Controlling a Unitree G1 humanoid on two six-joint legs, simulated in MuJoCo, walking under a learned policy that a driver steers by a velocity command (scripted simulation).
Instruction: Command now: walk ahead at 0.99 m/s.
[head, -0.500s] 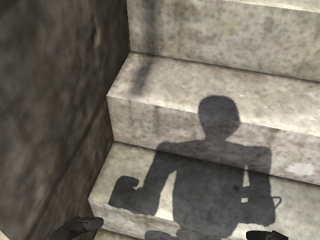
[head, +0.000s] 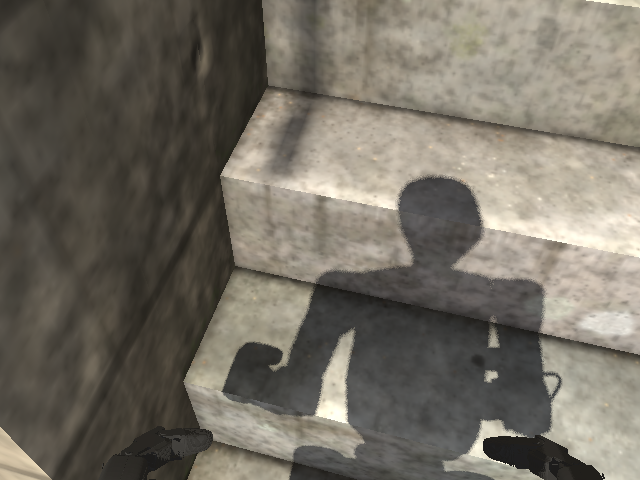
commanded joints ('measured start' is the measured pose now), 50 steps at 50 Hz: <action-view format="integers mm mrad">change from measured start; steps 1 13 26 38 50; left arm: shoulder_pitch -104 -101 -86 -89 -38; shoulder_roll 70 69 79 85 98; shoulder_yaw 17 20 21 18 21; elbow -95 -81 -59 -48 0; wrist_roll -1 10 5 5 17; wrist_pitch -21 -22 -24 -23 -12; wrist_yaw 1 -5 -5 -5 -4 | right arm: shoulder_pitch -90 -92 -74 -75 -19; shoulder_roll -70 -73 -84 -93 -107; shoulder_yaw -18 -6 -5 1 -7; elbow -94 -75 -61 -50 3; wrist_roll -2 -4 -1 -2 -11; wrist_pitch -19 -23 -25 -26 -18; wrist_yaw -1 4 3 2 -1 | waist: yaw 0 7 7 8 13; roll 9 9 8 7 16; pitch -160 -148 -172 -174 -126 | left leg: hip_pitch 104 98 117 119 88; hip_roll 143 142 145 146 132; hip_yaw -120 -115 -115 -117 -86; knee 10 0 -21 -19 52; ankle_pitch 118 110 117 125 102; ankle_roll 1 6 5 5 2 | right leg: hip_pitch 16 16 28 34 0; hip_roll -171 -171 -173 -175 -160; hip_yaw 105 106 102 102 74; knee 3 2 -17 -15 57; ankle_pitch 208 194 193 196 147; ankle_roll -13 -11 -6 -4 3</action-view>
